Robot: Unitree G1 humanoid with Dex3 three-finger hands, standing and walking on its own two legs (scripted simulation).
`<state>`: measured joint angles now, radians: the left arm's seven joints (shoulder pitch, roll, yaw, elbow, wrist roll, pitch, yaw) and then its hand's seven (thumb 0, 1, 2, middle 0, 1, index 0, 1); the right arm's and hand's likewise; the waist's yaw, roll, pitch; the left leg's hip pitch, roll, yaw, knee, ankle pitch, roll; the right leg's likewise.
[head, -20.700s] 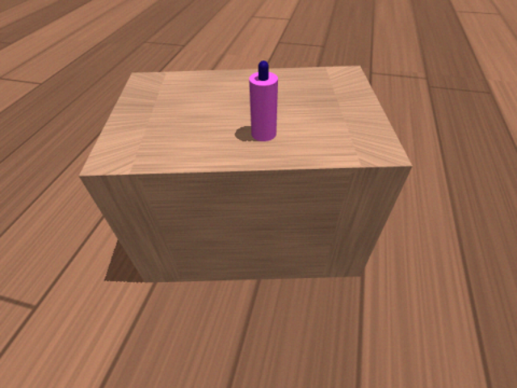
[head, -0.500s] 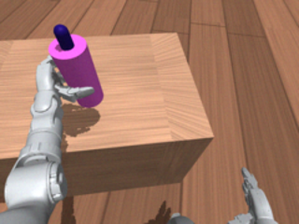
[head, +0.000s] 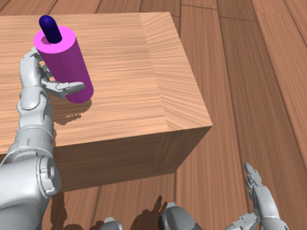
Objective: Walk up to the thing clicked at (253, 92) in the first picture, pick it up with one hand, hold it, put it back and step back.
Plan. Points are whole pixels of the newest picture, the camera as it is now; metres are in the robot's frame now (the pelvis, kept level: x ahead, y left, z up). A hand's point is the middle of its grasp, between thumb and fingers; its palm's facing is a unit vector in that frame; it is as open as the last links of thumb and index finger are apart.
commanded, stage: lower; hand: left
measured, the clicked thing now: (66, 63) +0.52 +0.14 +0.12
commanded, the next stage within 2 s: loosen in 0.96 s
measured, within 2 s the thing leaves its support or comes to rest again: rests again in 0.88 s
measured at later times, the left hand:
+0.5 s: hand (64, 75) +0.54 +0.16 +0.06, palm faces +0.09 -1.00 +0.02, open 11.1 cm
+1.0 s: hand (69, 81) +0.54 +0.16 +0.03, palm faces +0.07 -1.00 +0.02, open 11.1 cm
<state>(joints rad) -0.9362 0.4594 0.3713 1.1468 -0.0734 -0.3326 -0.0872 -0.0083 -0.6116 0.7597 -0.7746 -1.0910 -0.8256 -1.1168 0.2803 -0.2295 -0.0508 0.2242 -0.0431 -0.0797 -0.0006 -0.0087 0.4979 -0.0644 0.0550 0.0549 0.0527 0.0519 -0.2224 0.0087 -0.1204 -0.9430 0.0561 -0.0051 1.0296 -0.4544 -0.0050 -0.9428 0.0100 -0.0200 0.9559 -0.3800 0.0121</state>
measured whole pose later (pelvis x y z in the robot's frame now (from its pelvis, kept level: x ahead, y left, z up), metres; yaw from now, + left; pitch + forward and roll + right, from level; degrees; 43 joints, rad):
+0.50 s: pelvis +0.00 +0.00 -0.02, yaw +0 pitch +24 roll -3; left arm -0.96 0.50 0.40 1.19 -0.05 -0.37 -0.08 -0.01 -0.61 0.77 -0.77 -1.10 -0.82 -1.12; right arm 0.30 -0.24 -0.04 0.10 -0.05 -0.05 0.02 -0.01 0.49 -0.07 0.06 0.06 0.05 0.05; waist -0.25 0.01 -0.13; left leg -1.06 0.06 -0.01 1.14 -0.50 -0.01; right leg -1.06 0.01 -0.03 1.06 -0.42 0.01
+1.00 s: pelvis +0.00 +0.00 -0.03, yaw +0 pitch +25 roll -3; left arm -0.95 0.50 0.40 1.20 -0.05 -0.40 -0.08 -0.01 -0.61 0.78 -0.76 -1.10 -0.81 -1.12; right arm 0.32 -0.24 -0.04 0.04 -0.06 -0.03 0.03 -0.01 0.49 -0.07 0.06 0.06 0.05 0.05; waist -0.27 0.01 -0.14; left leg -1.12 0.06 -0.02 1.19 -0.52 -0.01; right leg -1.12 0.01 -0.03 1.11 -0.44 0.01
